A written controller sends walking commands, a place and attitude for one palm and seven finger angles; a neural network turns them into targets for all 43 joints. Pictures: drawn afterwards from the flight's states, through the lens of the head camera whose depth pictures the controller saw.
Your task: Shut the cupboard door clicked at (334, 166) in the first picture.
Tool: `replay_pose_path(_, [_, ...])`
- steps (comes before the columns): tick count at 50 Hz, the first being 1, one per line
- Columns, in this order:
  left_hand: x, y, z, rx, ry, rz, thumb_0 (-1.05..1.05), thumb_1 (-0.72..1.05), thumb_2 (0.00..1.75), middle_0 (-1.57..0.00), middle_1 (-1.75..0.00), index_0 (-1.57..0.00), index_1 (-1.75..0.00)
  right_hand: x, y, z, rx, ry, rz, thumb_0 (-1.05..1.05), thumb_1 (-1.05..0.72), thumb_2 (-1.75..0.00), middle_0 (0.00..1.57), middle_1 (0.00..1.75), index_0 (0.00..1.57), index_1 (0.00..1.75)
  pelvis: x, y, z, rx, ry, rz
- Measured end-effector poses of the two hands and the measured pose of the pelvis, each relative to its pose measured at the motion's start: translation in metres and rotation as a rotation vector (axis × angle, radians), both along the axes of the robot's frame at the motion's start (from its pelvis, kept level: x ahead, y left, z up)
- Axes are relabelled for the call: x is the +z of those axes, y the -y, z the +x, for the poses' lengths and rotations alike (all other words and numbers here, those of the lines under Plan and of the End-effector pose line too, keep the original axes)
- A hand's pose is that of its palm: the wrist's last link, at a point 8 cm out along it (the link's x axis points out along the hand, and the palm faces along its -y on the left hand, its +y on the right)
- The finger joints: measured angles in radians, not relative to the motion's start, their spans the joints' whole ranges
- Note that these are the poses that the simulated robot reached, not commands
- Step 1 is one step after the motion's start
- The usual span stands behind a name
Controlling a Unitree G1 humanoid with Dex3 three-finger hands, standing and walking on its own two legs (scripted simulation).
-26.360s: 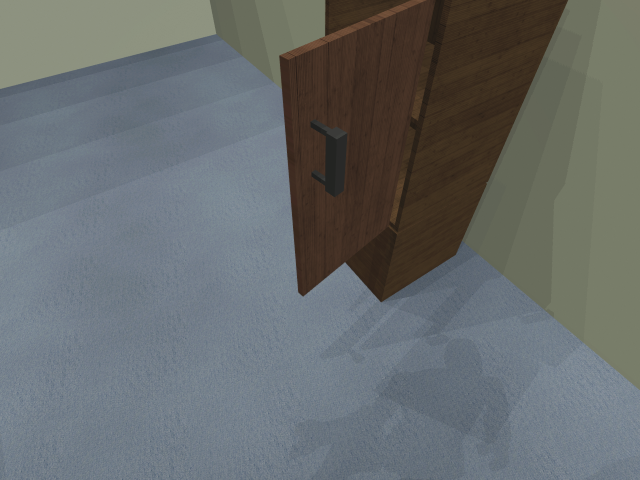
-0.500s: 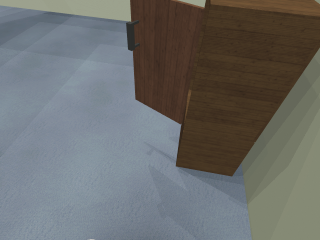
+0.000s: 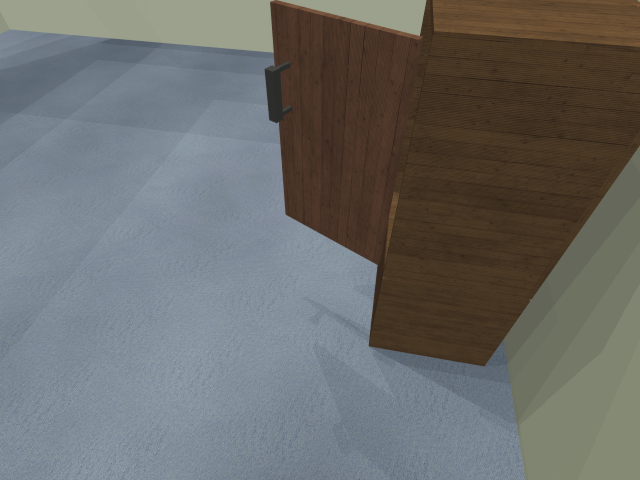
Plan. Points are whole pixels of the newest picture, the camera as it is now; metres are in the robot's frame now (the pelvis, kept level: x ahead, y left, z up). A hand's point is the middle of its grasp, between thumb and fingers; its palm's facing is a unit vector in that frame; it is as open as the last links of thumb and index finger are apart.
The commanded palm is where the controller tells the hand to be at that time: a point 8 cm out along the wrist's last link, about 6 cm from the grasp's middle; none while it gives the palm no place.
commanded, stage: let the arm hang, fingers relaxed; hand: left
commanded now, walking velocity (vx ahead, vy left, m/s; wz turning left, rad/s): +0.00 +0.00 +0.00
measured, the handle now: (280, 91) +0.88 +0.15 +0.07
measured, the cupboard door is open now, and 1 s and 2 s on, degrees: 64 64 64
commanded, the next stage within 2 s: look to check the result in 0.32 s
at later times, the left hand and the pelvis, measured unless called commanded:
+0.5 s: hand out of the picture -0.04 +0.18 -0.18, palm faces +0.03 -0.98 -0.18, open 7.3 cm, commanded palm none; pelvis +0.00 +0.01 +0.00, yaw -1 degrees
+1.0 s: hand out of the picture -0.01 +0.18 -0.18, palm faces +0.01 -0.98 -0.18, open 7.3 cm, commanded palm none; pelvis +0.01 +0.02 +0.00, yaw -1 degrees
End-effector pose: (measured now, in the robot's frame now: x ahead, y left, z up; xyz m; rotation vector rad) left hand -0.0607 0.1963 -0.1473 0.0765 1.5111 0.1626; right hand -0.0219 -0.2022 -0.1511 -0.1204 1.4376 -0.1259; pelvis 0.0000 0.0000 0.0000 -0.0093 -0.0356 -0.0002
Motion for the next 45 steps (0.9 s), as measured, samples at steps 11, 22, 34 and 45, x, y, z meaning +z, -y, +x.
replay_pose_path(11, [-0.005,0.001,0.026,-0.020,0.059,-0.027,0.00,0.91,0.90,-0.20,-0.30,-0.20,-0.30,0.003,-0.005,0.000,-0.022,0.015,-0.013,0.01,-0.92,-0.90,0.20,0.30,0.20,0.30,0.000,-0.007,0.003,-0.008,-0.002,0.005])
replay_pose_path(22, [-0.001,-0.023,0.023,-0.032,0.028,0.019,0.00,0.91,0.90,-0.20,-0.30,-0.20,-0.30,0.003,-0.011,-0.010,-0.036,-0.017,-0.008,0.01,-0.91,-0.90,0.20,0.30,0.20,0.30,0.000,-0.012,0.004,-0.014,-0.007,0.005])
replay_pose_path(34, [0.002,-0.035,0.022,-0.042,0.012,0.036,0.00,0.91,0.90,-0.20,-0.30,-0.20,-0.30,0.004,-0.007,-0.005,-0.035,-0.015,-0.022,0.00,-0.91,-0.90,0.20,0.30,0.20,0.30,0.001,-0.016,0.006,-0.018,-0.007,0.005])
replay_pose_path(45, [0.000,-0.035,0.038,-0.056,0.041,0.024,0.00,0.91,0.90,-0.20,-0.30,-0.20,-0.30,0.007,0.000,0.010,-0.025,0.015,-0.044,0.00,-0.91,-0.90,0.20,0.30,0.20,0.30,0.001,-0.018,0.007,-0.019,-0.009,0.005])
